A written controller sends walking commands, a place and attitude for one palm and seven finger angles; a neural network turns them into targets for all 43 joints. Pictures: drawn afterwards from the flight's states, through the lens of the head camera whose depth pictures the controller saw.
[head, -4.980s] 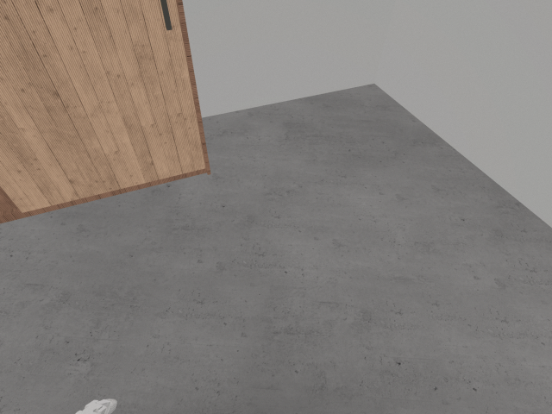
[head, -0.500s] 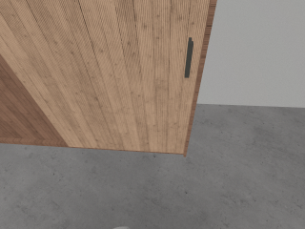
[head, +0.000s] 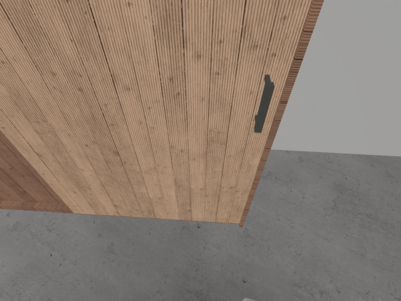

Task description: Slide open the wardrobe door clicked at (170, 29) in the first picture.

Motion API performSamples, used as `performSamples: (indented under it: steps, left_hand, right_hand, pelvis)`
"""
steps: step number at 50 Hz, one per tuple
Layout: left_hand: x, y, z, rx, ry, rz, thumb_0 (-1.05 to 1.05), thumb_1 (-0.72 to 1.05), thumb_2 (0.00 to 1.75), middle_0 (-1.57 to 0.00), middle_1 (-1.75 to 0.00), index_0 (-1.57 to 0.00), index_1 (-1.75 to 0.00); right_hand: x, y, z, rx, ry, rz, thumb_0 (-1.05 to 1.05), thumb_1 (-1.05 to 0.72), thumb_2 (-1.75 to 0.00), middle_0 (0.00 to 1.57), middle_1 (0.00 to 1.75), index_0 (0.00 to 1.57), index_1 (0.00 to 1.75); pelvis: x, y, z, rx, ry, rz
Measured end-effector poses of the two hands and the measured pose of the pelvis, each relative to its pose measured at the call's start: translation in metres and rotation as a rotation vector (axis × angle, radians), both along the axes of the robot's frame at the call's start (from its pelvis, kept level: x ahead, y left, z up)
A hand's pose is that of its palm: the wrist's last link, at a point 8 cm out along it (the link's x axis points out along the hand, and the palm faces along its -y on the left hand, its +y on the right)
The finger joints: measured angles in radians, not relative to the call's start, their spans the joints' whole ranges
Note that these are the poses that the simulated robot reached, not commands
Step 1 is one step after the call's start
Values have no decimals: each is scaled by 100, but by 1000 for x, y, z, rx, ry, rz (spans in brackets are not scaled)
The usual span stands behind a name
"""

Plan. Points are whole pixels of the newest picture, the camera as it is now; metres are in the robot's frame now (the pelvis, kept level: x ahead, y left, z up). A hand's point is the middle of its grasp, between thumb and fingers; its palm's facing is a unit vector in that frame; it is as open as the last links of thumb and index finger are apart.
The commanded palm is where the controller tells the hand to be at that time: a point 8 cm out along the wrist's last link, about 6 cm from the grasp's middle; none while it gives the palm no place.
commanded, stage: take the last steps up to it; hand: right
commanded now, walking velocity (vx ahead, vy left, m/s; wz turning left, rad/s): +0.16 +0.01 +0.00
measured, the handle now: (262, 104) +0.56 -0.12 +0.08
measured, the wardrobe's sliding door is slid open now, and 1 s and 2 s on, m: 0.00 0.00 0.00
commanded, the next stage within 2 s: come to a stop and stand still in 0.02 s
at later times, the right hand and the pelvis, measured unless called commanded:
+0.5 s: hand out of the picture +0.17 -0.19 -0.17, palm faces +0.01 +0.96 -0.27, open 7.4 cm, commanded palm none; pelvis +0.09 +0.01 -0.01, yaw +2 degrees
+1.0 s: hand out of the picture +0.07 -0.20 -0.18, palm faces +0.07 +0.97 -0.23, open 7.4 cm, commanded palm none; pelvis +0.05 +0.00 -0.01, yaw +1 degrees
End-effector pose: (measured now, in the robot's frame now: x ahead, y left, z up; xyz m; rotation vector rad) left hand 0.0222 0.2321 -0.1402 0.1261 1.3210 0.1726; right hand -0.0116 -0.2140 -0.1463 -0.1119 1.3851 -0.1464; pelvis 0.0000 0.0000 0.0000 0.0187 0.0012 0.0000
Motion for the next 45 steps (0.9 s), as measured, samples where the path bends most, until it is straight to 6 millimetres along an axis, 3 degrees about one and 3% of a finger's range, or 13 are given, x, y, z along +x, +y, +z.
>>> performSamples:
  steps: [5,8,11,15,21,26,30,37,45]
  left_hand:
    - [81,-10,5,47,-124,-60,0,92,90,-20,-30,-20,-30]
    - [107,-21,8,59,-164,-65,0,92,90,-20,-30,-20,-30]
    - [115,-30,11,57,-148,-49,0,92,90,-20,-30,-20,-30]
    - [120,-25,14,68,-107,-20,-2,95,90,-21,-30,-20,-30]
    - [115,-5,5,46,-45,8,-1,93,90,-21,-30,-20,-30]
    - [110,20,-18,-2,-23,32,0,92,90,-21,-30,-20,-30]
    - [106,36,-27,-25,-10,49,0,91,90,-20,-30,-20,-30]
    - [93,46,-19,-32,24,10,0,91,90,-20,-30,-20,-30]
    - [88,35,-4,-1,1,-42,0,91,90,-20,-30,-20,-30]
  right_hand:
    - [3,-5,-20,56,87,-43,1,-91,-89,20,30,20,30]
    - [18,-13,-26,63,124,-36,1,-91,-89,20,30,20,30]
    - [48,-21,-20,46,106,-21,1,-91,-89,20,30,20,30]
    - [92,-27,-11,16,42,0,1,-91,-89,20,30,19,30]
    - [148,-28,1,-52,-58,36,1,-91,-89,20,30,19,30]
    - [174,-15,9,-122,-142,67,0,-91,-89,20,30,19,30]
    - [175,2,17,-140,-152,93,0,-91,-89,20,30,19,30]
    - [158,19,27,-122,-158,57,1,-91,-89,20,30,20,30]
    - [112,-1,21,-102,-110,9,0,-91,-89,20,30,20,30]
  pelvis:
    - [38,-16,-11,20,-15,2]
    - [56,-23,-13,3,-22,22]
    - [70,-25,-6,-3,-23,26]
    - [82,-24,0,-8,-20,27]
    - [88,-6,0,-12,-24,30]
    - [91,19,-11,-43,-25,40]
    - [89,31,-12,-42,-27,33]
    - [78,36,-1,-60,-16,16]
    - [61,23,2,-61,-6,11]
